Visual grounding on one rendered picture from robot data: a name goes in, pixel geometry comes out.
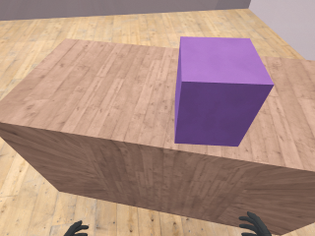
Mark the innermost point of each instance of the pedestal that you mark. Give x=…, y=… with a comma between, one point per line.
x=97, y=119

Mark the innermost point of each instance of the carton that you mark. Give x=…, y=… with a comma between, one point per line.
x=221, y=84

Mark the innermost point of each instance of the robot right hand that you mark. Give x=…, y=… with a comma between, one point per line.
x=258, y=225

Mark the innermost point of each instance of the robot left hand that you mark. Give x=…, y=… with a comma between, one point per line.
x=77, y=226

